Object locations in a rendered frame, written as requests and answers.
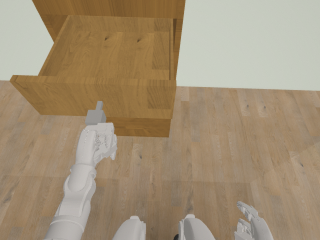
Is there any drawer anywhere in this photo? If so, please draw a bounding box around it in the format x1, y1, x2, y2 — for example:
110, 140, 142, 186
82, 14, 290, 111
9, 15, 177, 119

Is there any robot left hand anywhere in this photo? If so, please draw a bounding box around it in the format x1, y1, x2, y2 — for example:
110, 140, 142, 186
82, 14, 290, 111
75, 122, 118, 168

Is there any right robot thigh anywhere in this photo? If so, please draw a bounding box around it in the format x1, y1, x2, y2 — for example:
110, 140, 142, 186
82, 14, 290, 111
178, 218, 215, 240

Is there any cabinet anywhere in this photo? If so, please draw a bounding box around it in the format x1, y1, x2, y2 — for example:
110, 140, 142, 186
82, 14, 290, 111
32, 0, 186, 138

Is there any robot right hand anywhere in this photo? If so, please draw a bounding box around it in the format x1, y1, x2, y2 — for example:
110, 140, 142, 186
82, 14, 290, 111
234, 201, 274, 240

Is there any left robot shin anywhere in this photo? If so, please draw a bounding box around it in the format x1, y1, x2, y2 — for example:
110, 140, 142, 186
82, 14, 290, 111
130, 216, 140, 220

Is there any left robot forearm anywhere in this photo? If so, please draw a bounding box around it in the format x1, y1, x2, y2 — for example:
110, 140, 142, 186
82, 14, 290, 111
43, 163, 97, 240

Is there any handle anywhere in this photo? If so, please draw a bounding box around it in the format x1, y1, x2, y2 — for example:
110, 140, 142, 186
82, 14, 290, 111
85, 101, 107, 126

